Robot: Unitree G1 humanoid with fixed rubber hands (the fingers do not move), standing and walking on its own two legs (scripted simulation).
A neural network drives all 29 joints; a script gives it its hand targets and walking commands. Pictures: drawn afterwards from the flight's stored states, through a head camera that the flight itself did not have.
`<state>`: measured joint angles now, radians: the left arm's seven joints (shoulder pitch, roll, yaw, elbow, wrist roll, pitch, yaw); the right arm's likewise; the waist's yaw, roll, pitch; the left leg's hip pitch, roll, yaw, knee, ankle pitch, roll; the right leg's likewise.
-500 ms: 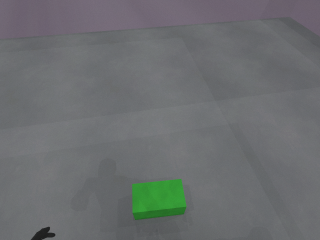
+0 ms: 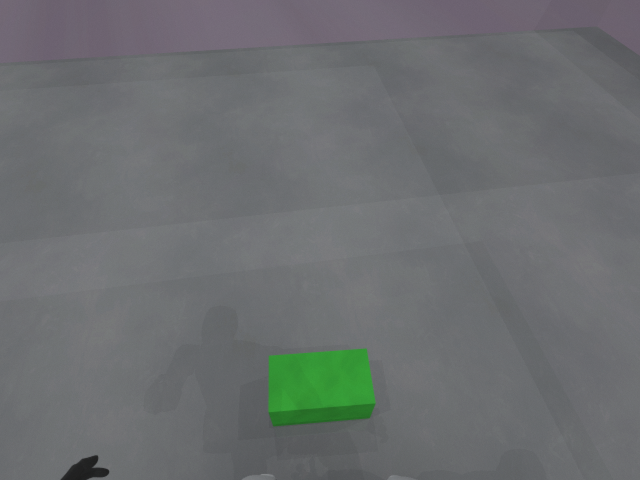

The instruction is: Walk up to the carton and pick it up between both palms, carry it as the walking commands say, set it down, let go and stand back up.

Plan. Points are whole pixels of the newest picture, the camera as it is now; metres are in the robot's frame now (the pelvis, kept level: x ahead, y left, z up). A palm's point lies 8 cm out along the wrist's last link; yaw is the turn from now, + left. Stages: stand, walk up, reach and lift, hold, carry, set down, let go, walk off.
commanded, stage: walk up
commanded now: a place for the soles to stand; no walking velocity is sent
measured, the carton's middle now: (319, 387) +0.45 +0.01 -0.67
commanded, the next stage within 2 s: none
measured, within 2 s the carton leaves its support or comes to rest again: neither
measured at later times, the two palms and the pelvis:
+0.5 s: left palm out of the picture +0.11 +0.33 -0.09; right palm out of the picture +0.05 -0.32 -0.09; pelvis +0.00 +0.00 +0.00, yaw +0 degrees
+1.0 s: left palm out of the picture +0.10 +0.33 -0.09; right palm out of the picture +0.05 -0.33 -0.09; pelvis +0.00 +0.00 +0.00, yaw +1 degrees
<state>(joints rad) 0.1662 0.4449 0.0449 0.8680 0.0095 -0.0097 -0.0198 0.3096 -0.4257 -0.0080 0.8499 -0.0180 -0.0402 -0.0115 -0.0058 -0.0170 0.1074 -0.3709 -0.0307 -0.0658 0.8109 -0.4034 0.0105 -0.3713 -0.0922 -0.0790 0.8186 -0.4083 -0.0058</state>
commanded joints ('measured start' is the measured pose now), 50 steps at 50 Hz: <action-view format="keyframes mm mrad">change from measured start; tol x32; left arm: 1 -80 216 49 -91 -1 -21 14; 50 -114 195 53 -96 -10 -3 13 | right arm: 1 53 -238 -80 -10 4 -42 -16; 50 43 -254 -61 17 8 -48 -35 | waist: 1 -8 -4 -160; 50 -4 -36 -117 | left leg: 1 57 40 -40 -116 246 54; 6 84 217 -459 -233 548 219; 16 -10 34 3 -43 240 57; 21 79 246 -556 -359 230 212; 30 -110 47 53 149 -137 19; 38 -5 208 -471 -314 285 197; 50 27 86 -154 -133 444 94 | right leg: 1 81 -133 124 -130 193 -99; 15 161 -243 238 -254 229 -198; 21 -147 53 128 101 -267 -37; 28 182 -349 440 -442 -10 -242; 50 74 -66 70 -35 288 -73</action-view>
